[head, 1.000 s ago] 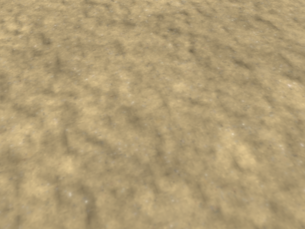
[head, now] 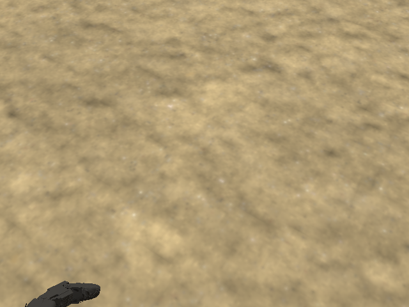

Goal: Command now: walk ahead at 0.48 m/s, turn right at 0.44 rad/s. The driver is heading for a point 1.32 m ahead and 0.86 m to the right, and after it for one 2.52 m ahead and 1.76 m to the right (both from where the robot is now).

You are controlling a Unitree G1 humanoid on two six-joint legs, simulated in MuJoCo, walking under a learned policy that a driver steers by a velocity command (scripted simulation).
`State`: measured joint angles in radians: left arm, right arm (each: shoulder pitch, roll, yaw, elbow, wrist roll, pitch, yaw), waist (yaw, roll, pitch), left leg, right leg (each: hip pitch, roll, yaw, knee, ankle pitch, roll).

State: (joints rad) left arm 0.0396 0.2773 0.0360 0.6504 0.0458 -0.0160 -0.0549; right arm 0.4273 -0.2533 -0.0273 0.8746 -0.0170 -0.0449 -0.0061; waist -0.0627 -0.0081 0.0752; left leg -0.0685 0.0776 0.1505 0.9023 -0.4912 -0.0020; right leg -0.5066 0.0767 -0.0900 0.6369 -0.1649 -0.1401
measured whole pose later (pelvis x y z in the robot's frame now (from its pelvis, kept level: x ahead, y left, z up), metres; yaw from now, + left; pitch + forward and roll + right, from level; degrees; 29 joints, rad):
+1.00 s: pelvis +0.56 -0.04 +0.02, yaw -19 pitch +1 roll +1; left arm 0.03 0.22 0.02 0.79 0.04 -0.01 -0.06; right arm 0.40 -0.22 -0.03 0.95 -0.02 -0.08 -0.02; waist -0.05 -0.01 0.07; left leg 0.11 0.00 0.30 0.28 -0.39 0.00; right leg -0.55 -0.02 -0.11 0.62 -0.10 -0.12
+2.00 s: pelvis +1.03 -0.31 +0.03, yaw -54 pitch +1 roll +2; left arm 0.06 0.27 0.04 0.73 0.04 0.00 -0.08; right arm 0.41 -0.25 -0.05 0.88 -0.02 -0.08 0.00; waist -0.06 -0.04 0.05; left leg 0.03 0.00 0.24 0.25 -0.30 0.01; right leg -0.64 -0.06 -0.04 0.74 -0.06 -0.06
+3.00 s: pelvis +1.26 -0.75 +0.03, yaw -68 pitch +1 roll +0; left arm 0.10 0.25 0.01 0.78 0.03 0.00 0.01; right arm 0.35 -0.26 -0.04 0.85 -0.01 -0.02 0.01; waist -0.05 -0.02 0.08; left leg -0.23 -0.10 -0.07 0.38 -0.15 0.07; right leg -0.54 0.01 0.07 0.85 -0.27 0.03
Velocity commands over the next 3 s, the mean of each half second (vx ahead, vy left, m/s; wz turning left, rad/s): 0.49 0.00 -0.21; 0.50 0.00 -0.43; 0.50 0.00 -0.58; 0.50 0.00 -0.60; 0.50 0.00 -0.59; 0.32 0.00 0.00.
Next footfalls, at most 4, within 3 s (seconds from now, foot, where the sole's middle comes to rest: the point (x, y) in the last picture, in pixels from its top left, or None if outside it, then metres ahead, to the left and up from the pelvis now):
0.52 left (176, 287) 0.48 0.08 -0.75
1.04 right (246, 214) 0.71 -0.17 -0.75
1.58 left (242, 132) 1.08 -0.19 -0.75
2.12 right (326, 128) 1.08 -0.54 -0.75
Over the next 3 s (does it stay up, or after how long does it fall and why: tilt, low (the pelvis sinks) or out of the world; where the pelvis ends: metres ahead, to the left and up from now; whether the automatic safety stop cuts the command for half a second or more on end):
stays up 1.26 -0.75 0.03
